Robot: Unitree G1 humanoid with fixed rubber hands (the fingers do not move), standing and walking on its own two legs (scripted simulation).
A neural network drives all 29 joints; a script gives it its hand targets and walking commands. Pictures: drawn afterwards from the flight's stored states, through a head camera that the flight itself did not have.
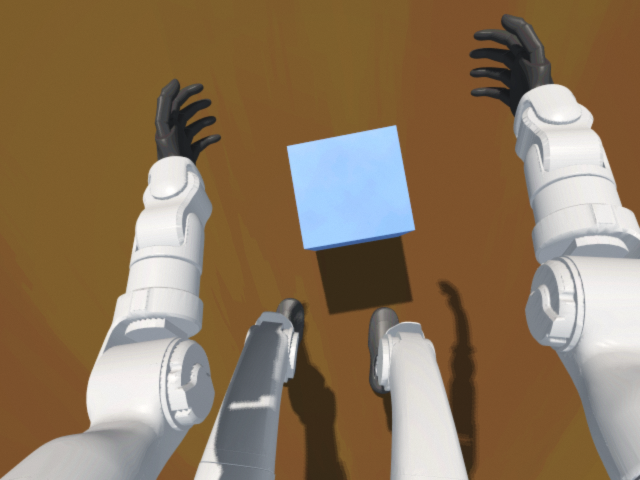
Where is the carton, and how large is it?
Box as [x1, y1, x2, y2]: [287, 125, 414, 250]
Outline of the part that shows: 395,125 287,146 304,248 317,250 393,237 414,229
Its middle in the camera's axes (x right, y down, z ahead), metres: +0.07 -0.10 +0.85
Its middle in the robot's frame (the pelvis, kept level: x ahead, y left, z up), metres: +0.47 +0.01 -0.52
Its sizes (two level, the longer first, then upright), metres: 0.210 0.200 0.250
